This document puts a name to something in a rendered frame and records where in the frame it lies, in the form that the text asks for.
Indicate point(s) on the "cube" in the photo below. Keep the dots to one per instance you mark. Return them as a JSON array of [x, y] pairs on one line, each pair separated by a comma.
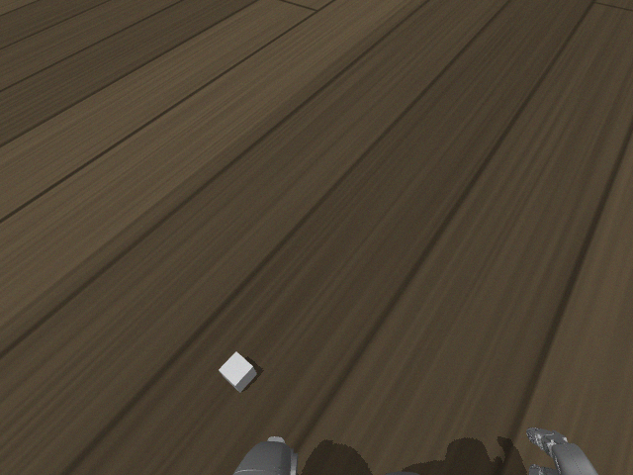
[[238, 372]]

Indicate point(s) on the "right robot hand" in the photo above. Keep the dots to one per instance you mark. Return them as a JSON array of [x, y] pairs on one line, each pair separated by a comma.
[[569, 459]]

